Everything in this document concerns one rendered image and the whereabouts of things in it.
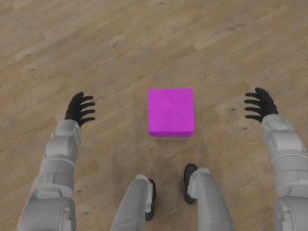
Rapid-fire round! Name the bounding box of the right robot upper arm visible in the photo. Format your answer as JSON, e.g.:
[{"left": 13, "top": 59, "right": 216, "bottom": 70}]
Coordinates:
[{"left": 273, "top": 195, "right": 308, "bottom": 231}]

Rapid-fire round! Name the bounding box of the robot right forearm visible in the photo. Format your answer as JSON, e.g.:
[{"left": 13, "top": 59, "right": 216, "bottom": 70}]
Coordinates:
[{"left": 261, "top": 114, "right": 308, "bottom": 197}]

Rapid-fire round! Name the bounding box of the robot left forearm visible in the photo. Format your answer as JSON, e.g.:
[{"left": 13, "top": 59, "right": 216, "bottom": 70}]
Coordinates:
[{"left": 16, "top": 119, "right": 81, "bottom": 231}]

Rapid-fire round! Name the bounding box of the left robot hand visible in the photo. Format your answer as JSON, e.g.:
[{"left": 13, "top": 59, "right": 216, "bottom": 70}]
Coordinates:
[{"left": 64, "top": 91, "right": 95, "bottom": 128}]

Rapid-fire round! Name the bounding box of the right robot hand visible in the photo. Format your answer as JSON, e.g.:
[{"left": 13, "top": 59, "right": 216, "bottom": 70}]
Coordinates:
[{"left": 244, "top": 88, "right": 279, "bottom": 123}]

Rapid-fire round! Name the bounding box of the carton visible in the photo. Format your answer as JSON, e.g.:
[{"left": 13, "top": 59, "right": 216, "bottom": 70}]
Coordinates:
[{"left": 147, "top": 88, "right": 194, "bottom": 137}]

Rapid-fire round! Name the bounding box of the left robot upper arm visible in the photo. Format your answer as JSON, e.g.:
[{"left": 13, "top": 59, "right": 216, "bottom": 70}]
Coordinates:
[{"left": 19, "top": 196, "right": 77, "bottom": 231}]

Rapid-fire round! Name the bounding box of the robot right shin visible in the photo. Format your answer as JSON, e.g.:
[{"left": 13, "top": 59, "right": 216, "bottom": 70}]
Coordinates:
[{"left": 187, "top": 167, "right": 210, "bottom": 198}]

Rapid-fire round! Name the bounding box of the left robot foot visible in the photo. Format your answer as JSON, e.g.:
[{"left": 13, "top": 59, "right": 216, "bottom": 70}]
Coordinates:
[{"left": 145, "top": 179, "right": 156, "bottom": 221}]

